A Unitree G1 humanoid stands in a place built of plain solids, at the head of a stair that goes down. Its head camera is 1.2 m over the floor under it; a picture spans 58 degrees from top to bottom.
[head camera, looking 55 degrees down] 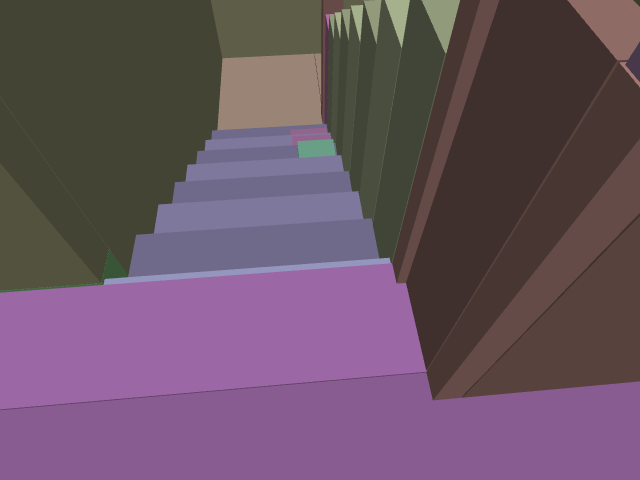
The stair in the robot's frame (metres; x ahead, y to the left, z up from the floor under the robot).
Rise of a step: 0.16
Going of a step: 0.29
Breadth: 0.92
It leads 5 degrees to the left of straight ahead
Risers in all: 8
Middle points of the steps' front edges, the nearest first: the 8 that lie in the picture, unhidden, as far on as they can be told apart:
0.73 0.23 0.00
1.02 0.25 -0.16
1.31 0.28 -0.32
1.60 0.30 -0.48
1.88 0.33 -0.65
2.17 0.35 -0.81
2.46 0.38 -0.97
2.75 0.41 -1.13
